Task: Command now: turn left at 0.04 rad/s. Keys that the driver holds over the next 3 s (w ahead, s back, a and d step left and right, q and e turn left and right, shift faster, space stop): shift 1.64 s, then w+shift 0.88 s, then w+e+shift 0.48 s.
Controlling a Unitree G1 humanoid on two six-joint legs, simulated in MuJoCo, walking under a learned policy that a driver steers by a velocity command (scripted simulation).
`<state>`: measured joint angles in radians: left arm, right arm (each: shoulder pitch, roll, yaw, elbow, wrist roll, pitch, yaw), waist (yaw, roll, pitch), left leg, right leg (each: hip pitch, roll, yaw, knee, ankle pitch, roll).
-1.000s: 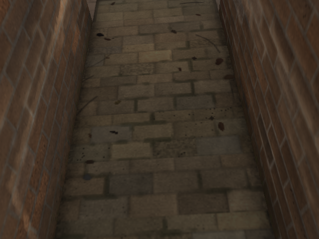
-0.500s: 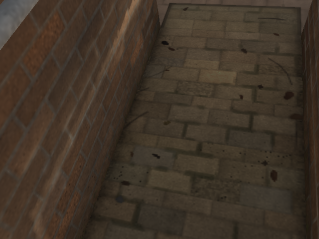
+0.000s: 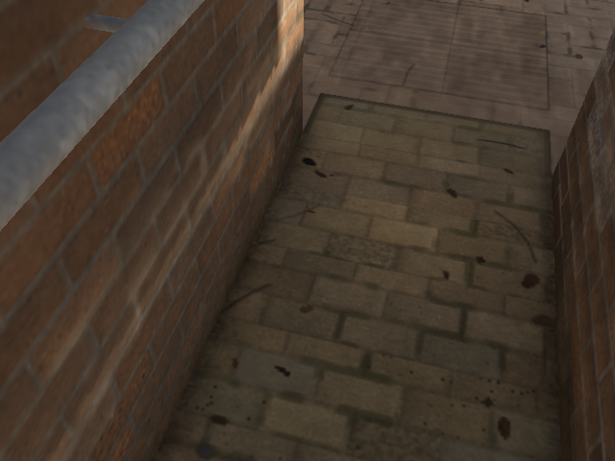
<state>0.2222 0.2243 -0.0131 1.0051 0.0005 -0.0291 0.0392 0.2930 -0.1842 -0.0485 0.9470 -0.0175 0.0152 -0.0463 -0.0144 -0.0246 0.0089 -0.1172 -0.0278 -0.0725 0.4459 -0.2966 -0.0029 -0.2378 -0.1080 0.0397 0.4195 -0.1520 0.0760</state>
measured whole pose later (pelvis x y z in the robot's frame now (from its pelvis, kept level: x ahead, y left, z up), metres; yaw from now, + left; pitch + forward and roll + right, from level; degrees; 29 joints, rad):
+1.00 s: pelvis +0.03 -0.01 +0.00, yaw -1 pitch -2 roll +0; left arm 0.19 0.20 -0.02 1.07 -0.02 -0.04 0.05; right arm 0.33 -0.19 -0.06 1.06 -0.01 0.02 -0.06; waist -0.04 0.02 0.03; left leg -0.03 0.01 -0.04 0.38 -0.31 -0.02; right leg -0.20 -0.09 0.03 0.43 -0.20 0.08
